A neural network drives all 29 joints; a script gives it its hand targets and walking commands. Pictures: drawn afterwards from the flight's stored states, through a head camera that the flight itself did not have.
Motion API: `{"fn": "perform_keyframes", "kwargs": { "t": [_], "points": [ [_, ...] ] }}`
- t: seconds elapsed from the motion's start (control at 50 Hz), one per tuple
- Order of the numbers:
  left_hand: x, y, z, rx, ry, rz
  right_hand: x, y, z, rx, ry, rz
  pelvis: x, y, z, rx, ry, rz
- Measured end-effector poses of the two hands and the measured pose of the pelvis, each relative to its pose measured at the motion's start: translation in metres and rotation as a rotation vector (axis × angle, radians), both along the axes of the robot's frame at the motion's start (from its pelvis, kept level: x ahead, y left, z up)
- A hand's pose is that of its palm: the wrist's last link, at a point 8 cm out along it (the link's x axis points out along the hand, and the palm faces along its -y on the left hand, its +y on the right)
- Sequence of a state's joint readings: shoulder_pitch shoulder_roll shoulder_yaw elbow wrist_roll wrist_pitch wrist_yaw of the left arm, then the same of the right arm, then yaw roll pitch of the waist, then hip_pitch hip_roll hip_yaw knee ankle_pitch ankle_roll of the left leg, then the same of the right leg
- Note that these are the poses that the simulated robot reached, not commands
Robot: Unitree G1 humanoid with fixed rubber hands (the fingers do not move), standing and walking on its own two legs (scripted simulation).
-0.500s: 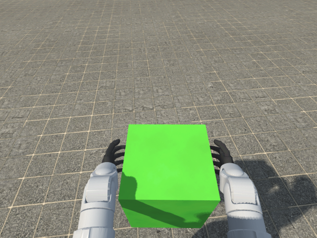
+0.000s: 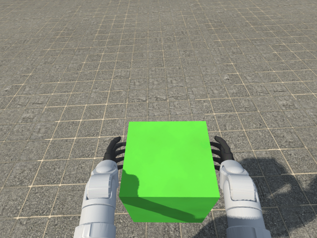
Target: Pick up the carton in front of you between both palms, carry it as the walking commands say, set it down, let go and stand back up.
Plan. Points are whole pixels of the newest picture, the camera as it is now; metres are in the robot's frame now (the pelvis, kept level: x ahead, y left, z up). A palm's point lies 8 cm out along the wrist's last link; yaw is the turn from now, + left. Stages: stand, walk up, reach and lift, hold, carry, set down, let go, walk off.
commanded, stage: set down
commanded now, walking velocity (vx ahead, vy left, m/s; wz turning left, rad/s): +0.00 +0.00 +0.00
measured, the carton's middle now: (167, 174) +0.29 +0.00 -0.05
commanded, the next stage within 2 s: none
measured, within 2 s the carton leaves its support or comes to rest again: neither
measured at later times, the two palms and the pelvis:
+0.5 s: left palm (129, 171) +0.36 +0.13 -0.14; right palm (216, 176) +0.34 -0.17 -0.15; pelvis -0.05 -0.03 -0.07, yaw +4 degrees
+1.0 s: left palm (140, 172) +0.42 +0.11 -0.28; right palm (212, 180) +0.38 -0.19 -0.28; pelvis -0.05 +0.00 -0.19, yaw +4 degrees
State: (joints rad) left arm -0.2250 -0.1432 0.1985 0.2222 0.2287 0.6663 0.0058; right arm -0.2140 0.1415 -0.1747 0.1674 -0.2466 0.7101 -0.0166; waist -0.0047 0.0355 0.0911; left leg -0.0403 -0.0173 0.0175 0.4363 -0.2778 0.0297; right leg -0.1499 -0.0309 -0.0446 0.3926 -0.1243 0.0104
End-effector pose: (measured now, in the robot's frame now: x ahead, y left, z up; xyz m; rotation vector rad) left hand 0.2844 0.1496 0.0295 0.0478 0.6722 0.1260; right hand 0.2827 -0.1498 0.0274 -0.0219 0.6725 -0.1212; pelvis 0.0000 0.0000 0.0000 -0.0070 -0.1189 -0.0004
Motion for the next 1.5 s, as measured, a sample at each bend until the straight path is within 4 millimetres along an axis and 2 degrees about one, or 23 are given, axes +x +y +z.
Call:
{"fn": "perform_keyframes", "kwargs": {
  "t": [0.14,0.22,0.3,0.4,0.5,0.56,0.7,0.84,1.12,1.5],
  "points": [
    [0.022,-0.011,-0.015,-0.023,0.01,0.001,0.018,-0.011,-0.014,0.056,0.01,-0.058,-0.018,-0.009,-0.009,-0.003,0.006,0.053],
    [0.037,-0.015,-0.029,-0.009,0.018,-0.009,0.032,-0.015,-0.03,0.055,0.018,-0.061,-0.026,-0.015,-0.015,-0.001,0.051,0.054],
    [0.049,-0.016,-0.058,0.011,0.034,-0.02,0.044,-0.016,-0.06,0.041,0.034,-0.048,-0.033,-0.02,-0.024,0.003,0.143,0.053],
    [0.059,-0.017,-0.113,0.022,0.036,-0.041,0.05,-0.017,-0.116,0.02,0.037,-0.046,-0.04,-0.025,-0.041,0.003,0.301,0.056],
    [0.071,-0.018,-0.172,0.013,0.019,-0.06,0.053,-0.018,-0.175,0.02,0.019,-0.072,-0.045,-0.025,-0.066,-0.003,0.477,0.062],
    [0.081,-0.02,-0.196,-0.002,-0.005,-0.063,0.06,-0.019,-0.199,0.028,-0.007,-0.094,-0.046,-0.024,-0.085,-0.007,0.573,0.065],
    [0.106,-0.023,-0.224,-0.041,-0.035,-0.054,0.079,-0.022,-0.228,0.05,-0.039,-0.127,-0.046,-0.017,-0.123,-0.014,0.722,0.065],
    [0.121,-0.029,-0.255,-0.052,0.004,-0.058,0.09,-0.027,-0.258,0.039,-0.001,-0.132,-0.047,-0.01,-0.154,-0.016,0.805,0.062],
    [0.145,-0.045,-0.352,-0.048,0.017,-0.095,0.108,-0.043,-0.349,0.021,0.012,-0.153,-0.062,-0.005,-0.226,-0.019,0.933,0.069],
    [0.178,-0.064,-0.465,-0.02,0.039,-0.151,0.129,-0.06,-0.465,0.013,0.036,-0.181,-0.083,-0.013,-0.311,-0.026,0.946,0.083]
  ]
}}
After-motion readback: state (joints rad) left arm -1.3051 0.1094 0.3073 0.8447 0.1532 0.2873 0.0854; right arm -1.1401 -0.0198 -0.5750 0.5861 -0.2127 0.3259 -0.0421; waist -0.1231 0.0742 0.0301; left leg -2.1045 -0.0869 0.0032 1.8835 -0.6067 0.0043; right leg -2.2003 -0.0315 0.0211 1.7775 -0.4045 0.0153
